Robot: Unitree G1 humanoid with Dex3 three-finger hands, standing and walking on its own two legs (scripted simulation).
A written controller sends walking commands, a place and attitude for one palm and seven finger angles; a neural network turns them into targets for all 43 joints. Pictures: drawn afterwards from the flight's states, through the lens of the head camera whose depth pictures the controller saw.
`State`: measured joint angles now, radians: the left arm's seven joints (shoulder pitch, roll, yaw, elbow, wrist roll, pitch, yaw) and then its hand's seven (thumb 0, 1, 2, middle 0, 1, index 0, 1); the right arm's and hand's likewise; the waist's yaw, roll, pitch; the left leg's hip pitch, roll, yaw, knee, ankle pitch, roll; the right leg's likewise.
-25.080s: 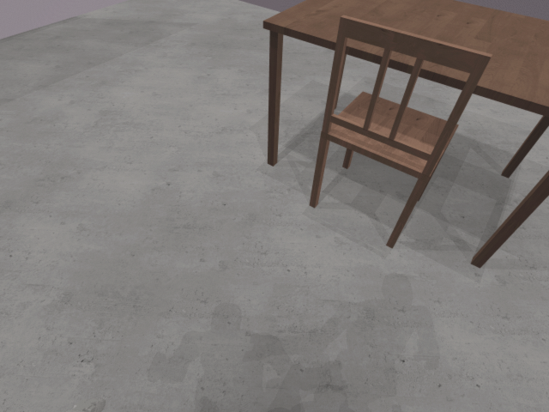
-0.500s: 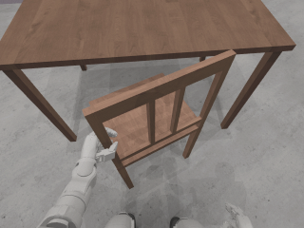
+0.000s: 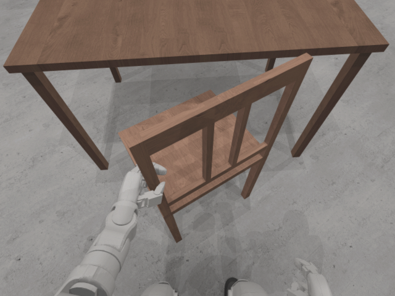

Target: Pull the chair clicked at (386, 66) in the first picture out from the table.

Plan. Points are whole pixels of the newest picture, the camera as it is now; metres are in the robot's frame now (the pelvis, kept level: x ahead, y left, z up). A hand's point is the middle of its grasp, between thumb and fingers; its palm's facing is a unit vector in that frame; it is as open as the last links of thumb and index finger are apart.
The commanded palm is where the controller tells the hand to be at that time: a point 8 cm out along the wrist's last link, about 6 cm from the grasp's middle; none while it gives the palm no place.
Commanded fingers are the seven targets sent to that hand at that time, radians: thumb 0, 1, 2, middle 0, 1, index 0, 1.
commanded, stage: step backward, pulling the chair out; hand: left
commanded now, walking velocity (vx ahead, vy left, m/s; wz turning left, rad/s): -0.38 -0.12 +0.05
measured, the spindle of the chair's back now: (207, 154) +0.45 -0.02 -0.09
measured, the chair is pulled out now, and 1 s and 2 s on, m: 0.21 0.41 0.50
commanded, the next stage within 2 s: stop walking, hand still on the chair in 1.16 s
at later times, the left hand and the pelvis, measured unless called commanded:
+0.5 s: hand (159, 238) +0.23 +0.08 -0.06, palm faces -0.12 -0.97 -0.20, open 5.8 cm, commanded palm +0.21 +0.14 -0.05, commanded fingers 0.00 0.90 0.90 -0.50 -1.45 -0.50 -1.45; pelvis -0.09 -0.01 +0.00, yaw +3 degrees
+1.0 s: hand out of the picture +0.12 +0.09 -0.05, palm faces -0.14 -0.97 -0.21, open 5.9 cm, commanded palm +0.11 +0.15 -0.05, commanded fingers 0.00 0.90 0.90 -0.50 -1.45 -0.50 -1.45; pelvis -0.20 +0.00 +0.00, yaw +2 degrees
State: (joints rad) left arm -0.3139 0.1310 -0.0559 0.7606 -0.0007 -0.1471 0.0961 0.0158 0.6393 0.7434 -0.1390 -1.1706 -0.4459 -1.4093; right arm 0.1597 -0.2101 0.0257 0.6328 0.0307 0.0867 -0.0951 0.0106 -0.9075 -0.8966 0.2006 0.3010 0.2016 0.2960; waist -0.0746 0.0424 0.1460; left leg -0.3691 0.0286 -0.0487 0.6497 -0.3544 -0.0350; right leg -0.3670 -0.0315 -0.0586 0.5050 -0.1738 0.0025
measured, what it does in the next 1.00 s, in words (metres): walks backwards: right foot, then left foot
